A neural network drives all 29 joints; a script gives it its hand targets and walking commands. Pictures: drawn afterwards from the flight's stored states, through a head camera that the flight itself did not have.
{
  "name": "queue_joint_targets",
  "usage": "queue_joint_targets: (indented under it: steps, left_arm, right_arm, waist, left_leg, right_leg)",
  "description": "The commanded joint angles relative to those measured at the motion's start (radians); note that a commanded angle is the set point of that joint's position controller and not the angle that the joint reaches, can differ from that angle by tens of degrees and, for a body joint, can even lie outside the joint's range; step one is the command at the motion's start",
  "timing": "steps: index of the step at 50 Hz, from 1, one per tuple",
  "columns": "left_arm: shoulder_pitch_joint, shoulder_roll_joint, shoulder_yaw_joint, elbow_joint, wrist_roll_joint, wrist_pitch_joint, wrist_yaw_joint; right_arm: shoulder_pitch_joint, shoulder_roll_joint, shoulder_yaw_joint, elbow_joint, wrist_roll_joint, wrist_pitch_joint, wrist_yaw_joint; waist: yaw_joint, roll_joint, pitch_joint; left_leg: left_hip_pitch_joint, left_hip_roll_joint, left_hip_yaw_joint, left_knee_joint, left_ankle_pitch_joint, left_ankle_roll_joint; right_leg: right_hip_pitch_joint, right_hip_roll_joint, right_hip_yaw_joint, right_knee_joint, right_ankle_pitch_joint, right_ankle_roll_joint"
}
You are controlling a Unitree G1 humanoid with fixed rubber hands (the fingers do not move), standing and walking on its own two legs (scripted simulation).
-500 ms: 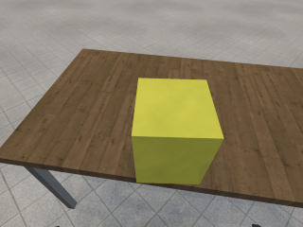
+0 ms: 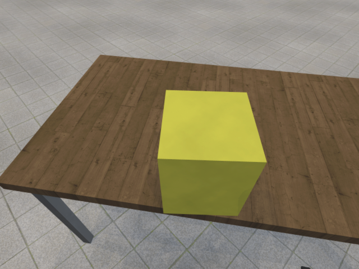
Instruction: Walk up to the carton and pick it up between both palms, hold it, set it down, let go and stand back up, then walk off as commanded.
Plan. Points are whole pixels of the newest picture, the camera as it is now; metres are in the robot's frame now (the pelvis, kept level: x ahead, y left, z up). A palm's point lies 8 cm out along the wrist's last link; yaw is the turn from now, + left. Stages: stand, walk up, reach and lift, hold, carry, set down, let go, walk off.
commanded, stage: stand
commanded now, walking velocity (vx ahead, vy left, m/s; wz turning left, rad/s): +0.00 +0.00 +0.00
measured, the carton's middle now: (203, 155) +0.38 -0.05 +0.03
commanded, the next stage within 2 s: walk off in 1.28 s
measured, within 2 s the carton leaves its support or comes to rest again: neither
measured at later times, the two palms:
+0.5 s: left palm out of the picture +0.09 +0.31 -0.11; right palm out of the picture +0.08 -0.31 -0.11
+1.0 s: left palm out of the picture +0.09 +0.30 -0.11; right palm out of the picture +0.09 -0.31 -0.11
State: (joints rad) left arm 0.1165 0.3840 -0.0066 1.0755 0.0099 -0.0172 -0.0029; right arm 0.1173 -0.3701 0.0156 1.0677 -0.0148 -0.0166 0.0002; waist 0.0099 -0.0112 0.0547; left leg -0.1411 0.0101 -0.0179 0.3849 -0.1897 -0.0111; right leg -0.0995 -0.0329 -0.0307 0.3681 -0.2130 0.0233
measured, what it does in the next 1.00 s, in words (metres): stands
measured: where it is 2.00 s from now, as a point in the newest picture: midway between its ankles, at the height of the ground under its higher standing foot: outside the picture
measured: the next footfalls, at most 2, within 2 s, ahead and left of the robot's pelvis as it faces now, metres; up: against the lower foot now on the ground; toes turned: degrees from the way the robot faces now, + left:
right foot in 1.90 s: -0.05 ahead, -0.13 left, +0.00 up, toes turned +2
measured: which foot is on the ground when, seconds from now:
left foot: down 0.00-1.00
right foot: down 0.00-1.00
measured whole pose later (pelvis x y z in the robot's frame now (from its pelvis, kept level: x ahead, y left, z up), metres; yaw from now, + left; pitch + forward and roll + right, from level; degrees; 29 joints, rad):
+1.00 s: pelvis +0.01 +0.00 +0.00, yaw +0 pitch -3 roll +0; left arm 0.11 0.38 0.00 1.09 0.00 -0.01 0.00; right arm 0.12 -0.37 0.01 1.08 -0.02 -0.02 0.00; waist 0.00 -0.01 0.06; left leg -0.12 0.01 -0.02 0.35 -0.18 -0.02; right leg -0.08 -0.03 -0.03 0.35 -0.21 0.02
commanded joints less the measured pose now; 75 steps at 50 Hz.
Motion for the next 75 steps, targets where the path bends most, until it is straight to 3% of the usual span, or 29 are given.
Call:
queue_joint_targets:
  steps: [1, 3, 5, 6, 9, 11, 12, 14, 16, 19, 24, 30, 31, 32, 33, 34, 37, 43, 44, 46, 49, 55, 58, 60, 61, 68, 73, 74, 75]
  left_arm:
    - [-0.024, 0.172, 0.031, -0.044, 0.0, -0.01, 0.006]
    - [-0.044, 0.193, 0.036, -0.048, 0.003, -0.011, 0.008]
    - [-0.037, 0.171, 0.026, -0.038, 0.002, -0.012, 0.003]
    - [-0.036, 0.174, 0.032, -0.046, -0.001, -0.01, 0.007]
    - [-0.033, 0.199, 0.04, -0.037, 0.002, -0.006, 0.011]
    - [-0.048, 0.183, 0.036, -0.045, 0.002, -0.01, 0.008]
    - [-0.042, 0.177, 0.035, -0.045, 0.0, -0.01, 0.006]
    - [-0.044, 0.181, 0.035, -0.042, -0.002, -0.011, 0.005]
    - [-0.064, 0.196, 0.039, -0.04, 0.002, -0.013, 0.011]
    - [-0.054, 0.193, 0.039, -0.045, -0.002, -0.004, 0.013]
    - [-0.039, 0.19, 0.038, -0.029, -0.004, -0.004, 0.007]
    - [-0.03, 0.195, 0.04, -0.027, -0.004, -0.007, 0.007]
    - [-0.045, 0.183, 0.035, -0.031, -0.003, -0.007, 0.004]
    - [-0.046, 0.182, 0.039, -0.029, -0.004, -0.004, 0.005]
    - [-0.036, 0.169, 0.035, -0.035, -0.004, -0.006, 0.005]
    - [-0.035, 0.175, 0.035, -0.027, -0.003, -0.004, 0.007]
    - [-0.057, 0.185, 0.041, -0.035, -0.003, -0.002, 0.011]
    - [-0.033, 0.179, 0.038, -0.038, -0.008, -0.011, 0.005]
    - [-0.065, 0.181, 0.041, -0.042, -0.001, -0.006, 0.006]
    - [-0.044, 0.18, 0.042, -0.043, -0.002, -0.006, 0.005]
    - [-0.029, 0.189, 0.046, -0.029, -0.005, -0.006, 0.009]
    - [-0.032, 0.179, 0.047, -0.032, -0.009, -0.001, 0.009]
    - [-0.05, 0.174, 0.043, -0.045, -0.008, -0.007, 0.007]
    - [-0.059, 0.192, 0.044, -0.04, -0.001, -0.009, 0.008]
    - [-0.056, 0.178, 0.044, -0.04, -0.005, -0.003, 0.006]
    - [-0.041, 0.19, 0.048, -0.028, -0.004, -0.009, 0.008]
    - [-0.045, 0.189, 0.055, -0.034, -0.003, -0.008, 0.011]
    - [-0.002, 0.242, 0.095, -0.101, -0.025, 0.004, 0.014]
    - [0.019, 0.232, 0.104, -0.126, -0.027, 0.008, 0.015]
  right_arm:
    - [-0.022, -0.207, -0.038, -0.043, 0.003, -0.013, -0.008]
    - [-0.024, -0.207, -0.037, -0.041, -0.003, -0.013, -0.009]
    - [-0.033, -0.195, -0.031, -0.044, 0.002, -0.013, -0.005]
    - [-0.03, -0.207, -0.035, -0.044, 0.005, -0.014, -0.004]
    - [-0.013, -0.19, -0.032, -0.036, -0.003, -0.007, -0.009]
    - [-0.035, -0.221, -0.043, -0.038, -0.003, -0.008, -0.01]
    - [-0.027, -0.227, -0.041, -0.033, -0.002, -0.01, -0.013]
    - [-0.029, -0.215, -0.039, -0.033, -0.002, -0.005, -0.008]
    - [-0.029, -0.202, -0.043, -0.036, 0.0, -0.008, -0.006]
    - [-0.047, -0.207, -0.037, -0.04, -0.004, -0.012, -0.007]
    - [-0.033, -0.205, -0.037, -0.033, 0.0, -0.013, -0.008]
    - [-0.03, -0.213, -0.039, -0.032, -0.005, -0.012, -0.006]
    - [-0.024, -0.206, -0.037, -0.027, 0.001, -0.011, -0.006]
    - [-0.03, -0.222, -0.043, -0.032, -0.003, -0.017, -0.007]
    - [-0.055, -0.213, -0.044, -0.033, 0.0, -0.013, -0.011]
    - [-0.045, -0.218, -0.043, -0.041, 0.001, -0.016, -0.011]
    - [-0.028, -0.211, -0.041, -0.032, -0.001, -0.013, -0.008]
    - [-0.034, -0.198, -0.037, -0.038, 0.001, -0.009, -0.008]
    - [-0.039, -0.195, -0.039, -0.039, -0.005, -0.01, -0.012]
    - [-0.04, -0.223, -0.045, -0.031, -0.001, -0.013, -0.009]
    - [-0.005, -0.215, -0.042, -0.027, -0.003, -0.011, -0.008]
    - [-0.037, -0.214, -0.042, -0.028, 0.0, -0.009, -0.009]
    - [-0.033, -0.209, -0.042, -0.032, 0.003, -0.009, -0.01]
    - [-0.041, -0.204, -0.044, -0.029, -0.005, -0.008, -0.013]
    - [-0.051, -0.224, -0.046, -0.041, -0.003, -0.013, -0.014]
    - [-0.037, -0.209, -0.045, -0.034, -0.004, -0.014, -0.007]
    - [-0.025, -0.207, -0.048, -0.031, 0.003, -0.013, -0.01]
    - [-0.025, -0.217, -0.101, -0.106, 0.003, 0.015, -0.001]
    - [-0.03, -0.205, -0.102, -0.128, 0.008, 0.027, -0.003]
  waist:
    - [-0.009, 0.047, -0.045]
    - [0.002, -0.015, -0.063]
    - [-0.006, 0.002, -0.045]
    - [-0.003, 0.048, -0.059]
    - [-0.005, 0.005, -0.032]
    - [-0.002, 0.043, -0.021]
    - [-0.005, 0.001, -0.026]
    - [-0.002, 0.012, -0.055]
    - [-0.014, -0.025, -0.029]
    - [-0.001, 0.024, -0.055]
    - [-0.006, 0.0, -0.039]
    - [0.0, 0.042, -0.052]
    - [-0.005, -0.005, -0.041]
    - [-0.004, 0.03, -0.06]
    - [0.011, 0.005, -0.042]
    - [-0.002, 0.03, -0.046]
    - [-0.011, -0.008, -0.041]
    - [-0.008, 0.031, -0.056]
    - [-0.015, -0.019, -0.049]
    - [-0.006, 0.043, -0.041]
    - [-0.005, 0.001, -0.047]
    - [0.005, 0.031, -0.052]
    - [-0.001, -0.025, -0.061]
    - [-0.007, -0.01, -0.069]
    - [-0.001, 0.036, -0.055]
    - [-0.004, 0.013, -0.066]
    - [-0.018, 0.013, -0.048]
    - [-0.017, 0.013, 0.004]
    - [-0.019, 0.021, -0.014]
  left_leg:
    - [-0.009, 0.098, -0.089, -0.087, 0.116, 0.043]
    - [-0.011, 0.101, -0.091, -0.08, 0.142, 0.045]
    - [-0.007, 0.105, -0.095, -0.083, 0.145, 0.044]
    - [-0.016, 0.096, -0.091, -0.086, 0.129, 0.042]
    - [-0.012, 0.104, -0.096, -0.101, 0.114, 0.044]
    - [-0.017, 0.102, -0.091, -0.1, 0.106, 0.042]
    - [-0.024, 0.104, -0.095, -0.093, 0.108, 0.047]
    - [0.0, 0.106, -0.087, -0.091, 0.121, 0.045]
    - [0.0, 0.11, -0.092, -0.094, 0.136, 0.044]
    - [-0.015, 0.102, -0.092, -0.091, 0.131, 0.044]
    - [0.016, 0.11, -0.1, -0.104, 0.159, 0.042]
    - [-0.015, 0.105, -0.088, -0.104, 0.11, 0.045]
    - [-0.012, 0.104, -0.096, -0.117, 0.13, 0.037]
    - [-0.002, 0.099, -0.083, -0.103, 0.117, 0.037]
    - [0.006, 0.106, -0.098, -0.104, 0.155, 0.038]
    - [-0.002, 0.102, -0.086, -0.091, 0.146, 0.046]
    - [0.015, 0.106, -0.097, -0.108, 0.157, 0.04]
    - [0.005, 0.102, -0.087, -0.098, 0.136, 0.04]
    - [0.009, 0.104, -0.081, -0.1, 0.137, 0.036]
    - [0.001, 0.104, -0.088, -0.105, 0.117, 0.042]
    - [0.007, 0.102, -0.091, -0.108, 0.144, 0.04]
    - [0.011, 0.103, -0.076, -0.101, 0.169, 0.034]
    - [0.03, 0.109, -0.085, -0.099, 0.187, 0.038]
    - [0.034, 0.116, -0.084, -0.092, 0.199, 0.038]
    - [0.022, 0.115, -0.078, -0.087, 0.192, 0.04]
    - [0.039, 0.108, -0.084, -0.108, 0.173, 0.036]
    - [0.051, 0.112, -0.073, -0.099, 0.175, 0.028]
    - [-0.058, 0.083, -0.055, 0.068, 0.467, 0.04]
    - [-0.048, 0.08, -0.043, 0.122, 0.457, 0.056]
  right_leg:
    - [-0.001, -0.096, 0.104, -0.083, 0.104, -0.049]
    - [0.015, -0.092, 0.084, -0.076, 0.105, -0.05]
    - [0.0, -0.096, 0.091, -0.081, 0.111, -0.046]
    - [0.013, -0.096, 0.101, -0.074, 0.114, -0.05]
    - [0.002, -0.089, 0.092, -0.081, 0.071, -0.05]
    - [-0.007, -0.095, 0.096, -0.093, 0.063, -0.052]
    - [-0.001, -0.095, 0.093, -0.089, 0.079, -0.05]
    - [0.001, -0.102, 0.094, -0.087, 0.074, -0.051]
    - [-0.014, -0.099, 0.094, -0.085, 0.081, -0.055]
    - [0.012, -0.098, 0.101, -0.08, 0.096, -0.052]
    - [-0.004, -0.095, 0.097, -0.094, 0.087, -0.051]
    - [0.029, -0.1, 0.095, -0.093, 0.088, -0.052]
    - [0.023, -0.095, 0.077, -0.085, 0.089, -0.046]
    - [0.025, -0.096, 0.091, -0.091, 0.084, -0.05]
    - [0.008, -0.1, 0.09, -0.095, 0.1, -0.053]
    - [0.017, -0.103, 0.1, -0.103, 0.135, -0.055]
    - [-0.006, -0.095, 0.084, -0.085, 0.099, -0.052]
    - [0.022, -0.097, 0.091, -0.096, 0.113, -0.047]
    - [0.015, -0.095, 0.081, -0.096, 0.118, -0.046]
    - [0.003, -0.102, 0.095, -0.096, 0.101, -0.048]
    - [0.015, -0.098, 0.091, -0.086, 0.105, -0.049]
    - [0.012, -0.106, 0.098, -0.09, 0.155, -0.054]
    - [0.013, -0.099, 0.091, -0.076, 0.154, -0.057]
    - [0.021, -0.1, 0.095, -0.081, 0.181, -0.049]
    - [0.014, -0.106, 0.099, -0.087, 0.18, -0.055]
    - [0.024, -0.097, 0.087, -0.088, 0.144, -0.053]
    - [0.006, -0.098, 0.098, -0.096, 0.174, -0.052]
    - [-0.075, -0.094, 0.107, 0.027, 0.417, -0.073]
    - [-0.082, -0.099, 0.112, 0.05, 0.468, -0.087]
